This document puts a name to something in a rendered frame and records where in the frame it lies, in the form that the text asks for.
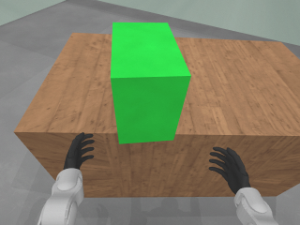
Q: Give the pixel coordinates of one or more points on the pedestal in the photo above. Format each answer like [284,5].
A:
[242,94]

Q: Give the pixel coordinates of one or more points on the robot left forearm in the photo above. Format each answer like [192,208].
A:
[67,194]

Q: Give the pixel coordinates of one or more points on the carton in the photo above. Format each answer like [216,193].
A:
[149,79]

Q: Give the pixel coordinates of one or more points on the robot right hand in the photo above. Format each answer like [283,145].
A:
[234,170]

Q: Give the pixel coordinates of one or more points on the robot left hand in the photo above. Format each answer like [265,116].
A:
[74,159]

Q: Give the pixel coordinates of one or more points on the robot right forearm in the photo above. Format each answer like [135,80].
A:
[251,209]

